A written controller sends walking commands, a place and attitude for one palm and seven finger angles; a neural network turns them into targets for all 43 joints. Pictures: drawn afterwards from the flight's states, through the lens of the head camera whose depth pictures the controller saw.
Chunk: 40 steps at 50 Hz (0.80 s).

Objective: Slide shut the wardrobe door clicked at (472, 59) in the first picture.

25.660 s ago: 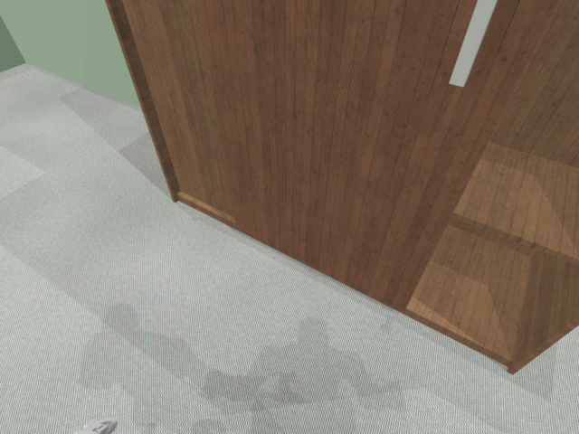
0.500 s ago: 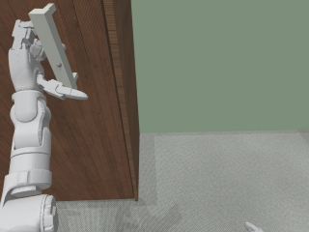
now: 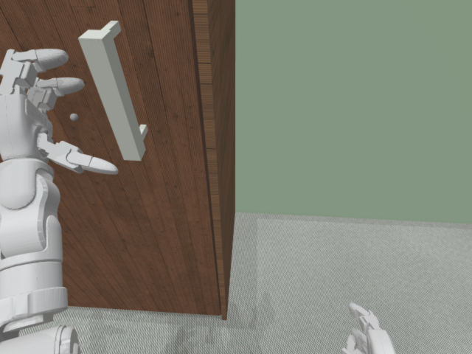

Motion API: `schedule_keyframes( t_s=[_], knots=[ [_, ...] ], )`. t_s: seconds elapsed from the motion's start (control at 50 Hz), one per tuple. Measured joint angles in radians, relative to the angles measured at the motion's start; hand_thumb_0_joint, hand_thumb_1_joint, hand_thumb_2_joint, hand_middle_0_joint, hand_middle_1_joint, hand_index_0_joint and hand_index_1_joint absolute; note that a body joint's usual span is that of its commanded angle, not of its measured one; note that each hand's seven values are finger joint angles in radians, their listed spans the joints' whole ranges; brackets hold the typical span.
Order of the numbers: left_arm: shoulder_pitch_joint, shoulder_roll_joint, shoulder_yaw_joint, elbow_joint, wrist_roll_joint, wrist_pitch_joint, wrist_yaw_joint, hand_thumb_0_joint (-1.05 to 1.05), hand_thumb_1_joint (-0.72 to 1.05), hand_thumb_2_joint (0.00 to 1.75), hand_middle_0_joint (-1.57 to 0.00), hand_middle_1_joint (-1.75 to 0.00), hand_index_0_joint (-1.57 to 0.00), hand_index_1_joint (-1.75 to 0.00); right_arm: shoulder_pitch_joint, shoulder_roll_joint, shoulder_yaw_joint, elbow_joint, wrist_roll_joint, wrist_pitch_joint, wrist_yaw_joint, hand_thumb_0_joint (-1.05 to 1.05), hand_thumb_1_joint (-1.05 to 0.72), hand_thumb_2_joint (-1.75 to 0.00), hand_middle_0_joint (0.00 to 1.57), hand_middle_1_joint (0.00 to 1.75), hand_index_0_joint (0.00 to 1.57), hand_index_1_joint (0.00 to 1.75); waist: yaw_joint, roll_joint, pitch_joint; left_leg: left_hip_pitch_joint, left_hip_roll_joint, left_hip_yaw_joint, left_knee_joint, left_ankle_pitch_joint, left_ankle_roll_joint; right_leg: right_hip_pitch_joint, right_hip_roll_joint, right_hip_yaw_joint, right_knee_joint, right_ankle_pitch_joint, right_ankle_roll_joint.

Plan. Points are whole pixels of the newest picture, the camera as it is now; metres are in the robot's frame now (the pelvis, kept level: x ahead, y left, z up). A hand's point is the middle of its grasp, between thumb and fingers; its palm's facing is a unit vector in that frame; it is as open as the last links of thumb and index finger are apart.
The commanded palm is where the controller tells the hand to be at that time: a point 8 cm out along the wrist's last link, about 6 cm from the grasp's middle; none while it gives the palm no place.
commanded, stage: slip the hand off the handle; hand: left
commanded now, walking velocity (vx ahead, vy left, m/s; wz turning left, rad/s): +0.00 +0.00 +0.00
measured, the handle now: (124, 95) +0.38 +0.21 +0.27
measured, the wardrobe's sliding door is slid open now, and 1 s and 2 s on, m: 0.00 0.00 0.00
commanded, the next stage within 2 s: draw the hand back to the body in 0.88 s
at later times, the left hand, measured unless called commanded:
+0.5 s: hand (51, 133) +0.30 +0.28 +0.26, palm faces +0.33 -0.94 -0.08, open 14.7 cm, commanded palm +0.25 +0.32 +0.25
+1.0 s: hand (2, 178) +0.22 +0.29 +0.26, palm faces +0.34 -0.94 -0.09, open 14.7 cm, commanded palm +0.18 +0.32 +0.25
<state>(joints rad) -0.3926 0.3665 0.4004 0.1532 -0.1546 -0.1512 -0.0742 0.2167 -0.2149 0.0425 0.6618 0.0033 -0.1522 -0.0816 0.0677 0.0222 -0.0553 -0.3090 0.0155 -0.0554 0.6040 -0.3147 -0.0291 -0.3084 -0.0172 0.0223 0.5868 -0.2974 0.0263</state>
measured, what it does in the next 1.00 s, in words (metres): stands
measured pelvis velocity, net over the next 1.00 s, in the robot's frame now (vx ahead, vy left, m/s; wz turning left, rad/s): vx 0.00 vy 0.00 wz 0.02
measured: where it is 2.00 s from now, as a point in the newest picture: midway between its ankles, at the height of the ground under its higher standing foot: outside the picture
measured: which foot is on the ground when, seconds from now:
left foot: down 0.00-1.00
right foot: down 0.00-1.00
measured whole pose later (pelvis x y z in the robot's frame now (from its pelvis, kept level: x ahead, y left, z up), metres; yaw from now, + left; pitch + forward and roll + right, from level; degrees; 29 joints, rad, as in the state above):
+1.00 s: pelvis +0.00 +0.00 +0.00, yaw +1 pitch -2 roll -1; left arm -0.05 0.37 0.54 -0.20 -0.35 -0.08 -0.25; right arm 0.20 -0.24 0.07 0.64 0.00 -0.23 -0.12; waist 0.11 0.02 -0.04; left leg -0.27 0.01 -0.08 0.65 -0.34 -0.03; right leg -0.26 -0.02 0.00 0.62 -0.32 0.02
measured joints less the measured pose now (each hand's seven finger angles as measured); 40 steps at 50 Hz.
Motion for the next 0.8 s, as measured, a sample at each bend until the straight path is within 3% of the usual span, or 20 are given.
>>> schedule_keyframes(
  t_s=[0.22,0.38,0.54,0.8],
  knots=[
    [-0.045,0.069,0.065,0.114,-0.058,-0.046,-0.117,-0.01,-0.56,0.20,-0.36,-1.23,-0.25,-1.15,0.040,-0.029,-0.012,0.025,0.011,0.004,-0.028,0.01,-0.90,-0.90,0.21,0.30,0.20,0.30,-0.021,0.001,-0.003,-0.030,0.004,-0.008,0.016,-0.004,-0.006,-0.029,0.004,-0.007,0.017,-0.006,-0.005],
    [0.033,0.067,0.115,0.058,-0.091,-0.031,-0.130,-0.01,-0.55,0.20,-0.32,-1.19,-0.25,-1.15,0.066,-0.043,-0.023,0.000,0.014,0.002,-0.016,0.01,-0.90,-0.90,0.21,0.30,0.20,0.30,-0.033,0.011,-0.007,-0.027,0.010,0.008,0.016,-0.005,-0.008,-0.040,0.011,0.009,0.030,-0.007,-0.008],
    [0.160,0.046,0.160,-0.069,-0.126,-0.015,-0.140,-0.01,-0.55,0.20,-0.27,-1.16,-0.26,-1.15,0.052,-0.038,-0.017,-0.007,0.011,-0.004,-0.020,0.01,-0.90,-0.90,0.21,0.30,0.20,0.30,-0.018,0.010,-0.006,-0.004,0.013,0.009,0.020,-0.011,-0.011,-0.019,0.014,0.009,0.041,-0.017,-0.011],
    [0.265,0.034,0.147,-0.221,-0.181,0.032,-0.187,-0.01,-0.56,0.20,-0.25,-1.15,-0.25,-1.15,-0.012,-0.031,0.010,-0.022,0.004,-0.050,-0.039,0.01,-0.90,-0.90,0.21,0.30,0.20,0.30,0.023,0.008,0.004,0.020,0.003,-0.014,0.030,-0.015,-0.008,0.021,0.004,-0.014,0.036,-0.021,-0.008]
  ],
)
